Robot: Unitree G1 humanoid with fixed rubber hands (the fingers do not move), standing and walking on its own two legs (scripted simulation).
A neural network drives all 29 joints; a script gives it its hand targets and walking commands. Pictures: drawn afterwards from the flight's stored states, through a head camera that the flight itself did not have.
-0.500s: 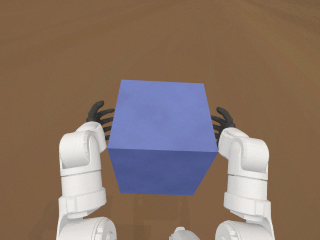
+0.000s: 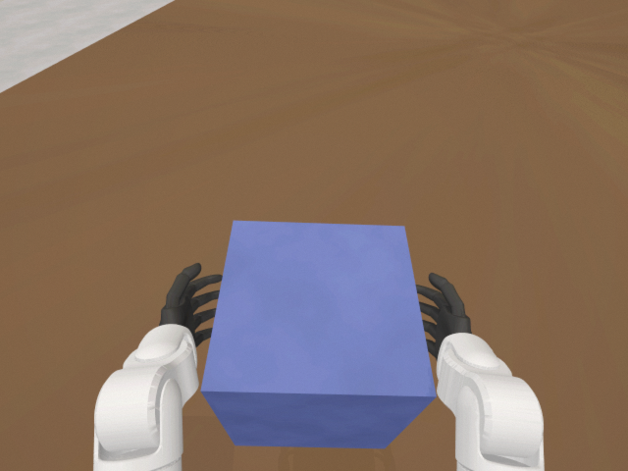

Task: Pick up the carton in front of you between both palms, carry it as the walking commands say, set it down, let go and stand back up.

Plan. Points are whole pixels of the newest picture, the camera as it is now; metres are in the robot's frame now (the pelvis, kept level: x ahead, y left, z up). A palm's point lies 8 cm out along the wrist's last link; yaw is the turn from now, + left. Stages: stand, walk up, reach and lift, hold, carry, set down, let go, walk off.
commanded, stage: carry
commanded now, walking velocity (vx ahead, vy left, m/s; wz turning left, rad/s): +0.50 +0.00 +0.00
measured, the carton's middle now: (314, 342) +0.30 +0.01 +0.03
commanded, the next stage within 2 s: none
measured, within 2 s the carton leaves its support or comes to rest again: neither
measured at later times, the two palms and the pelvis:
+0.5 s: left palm (260, 181) +0.55 +0.11 +0.10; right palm (438, 195) +0.55 -0.19 +0.09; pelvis +0.31 -0.04 -0.01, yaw +1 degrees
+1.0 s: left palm (274, 120) +0.75 +0.10 +0.11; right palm (423, 126) +0.74 -0.19 +0.11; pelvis +0.50 -0.04 +0.00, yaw -1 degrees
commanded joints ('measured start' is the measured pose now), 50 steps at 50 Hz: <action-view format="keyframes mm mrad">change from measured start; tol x16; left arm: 1 -295 -817 -691 -77 -309 82 -194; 22 -280 -761 -636 9 -274 104 -173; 29 -333 -1002 -714 -72 -346 11 -229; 50 -320 -792 -657 18 -267 101 -184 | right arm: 1 -293 822 650 -48 308 46 146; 10 -486 837 720 -79 407 54 193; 38 -318 852 723 -162 329 12 166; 50 -358 788 624 49 325 77 177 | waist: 1 -83 228 -342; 4 -67 40 -221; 19 -60 133 -73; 21 -30 62 -166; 23 -24 -365 -284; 26 -34 -90 -323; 50 -45 61 -212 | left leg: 1 767 386 -639 -97 54 250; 9 333 260 -254 -311 -231 113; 18 390 211 -90 -222 -87 79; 21 279 123 26 175 207 -6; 23 -149 -63 -21 661 -429 -62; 24 -208 -8 -120 758 -494 -42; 35 255 22 -3 -3 22 -39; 50 324 156 -116 138 562 28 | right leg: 1 -683 34 118 734 -82 -5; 18 -381 -34 -65 45 370 22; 21 -26 -23 -58 -8 309 -19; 23 310 -393 525 -113 799 -212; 25 303 -384 410 -81 1067 -207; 30 54 -219 78 -137 843 -82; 41 -131 -118 30 -40 294 13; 50 -122 -105 44 57 588 24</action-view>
